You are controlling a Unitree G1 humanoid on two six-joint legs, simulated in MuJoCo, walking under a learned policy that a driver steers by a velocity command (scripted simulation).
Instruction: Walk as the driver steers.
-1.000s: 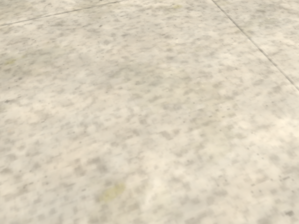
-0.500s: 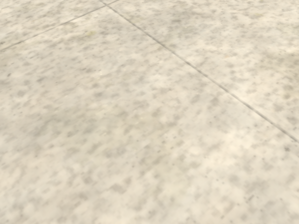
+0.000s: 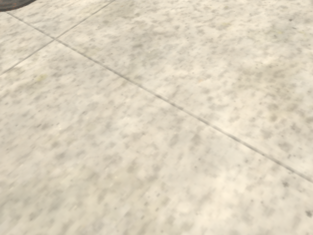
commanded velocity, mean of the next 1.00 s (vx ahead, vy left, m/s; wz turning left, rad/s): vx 0.34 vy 0.00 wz -0.60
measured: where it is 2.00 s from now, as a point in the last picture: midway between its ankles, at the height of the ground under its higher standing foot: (211, 228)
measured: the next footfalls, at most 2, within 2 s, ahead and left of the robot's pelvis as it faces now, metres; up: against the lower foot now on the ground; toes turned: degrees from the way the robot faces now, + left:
left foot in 0.14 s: +0.28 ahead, +0.13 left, +0.00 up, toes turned -7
right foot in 0.66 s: +0.47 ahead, -0.14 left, +0.00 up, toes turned -26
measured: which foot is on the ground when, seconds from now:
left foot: up 0.00-0.12, down 0.14-0.64, up 0.66-1.00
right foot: down 0.00-0.14, up 0.16-0.64, down 0.66-1.00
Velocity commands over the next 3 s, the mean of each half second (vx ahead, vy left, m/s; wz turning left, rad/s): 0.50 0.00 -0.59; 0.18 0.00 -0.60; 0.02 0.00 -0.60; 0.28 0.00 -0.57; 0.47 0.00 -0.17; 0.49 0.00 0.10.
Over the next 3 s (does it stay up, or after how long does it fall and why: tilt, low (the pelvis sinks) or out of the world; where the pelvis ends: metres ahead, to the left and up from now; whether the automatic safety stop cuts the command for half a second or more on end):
stays up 0.61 -0.69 0.00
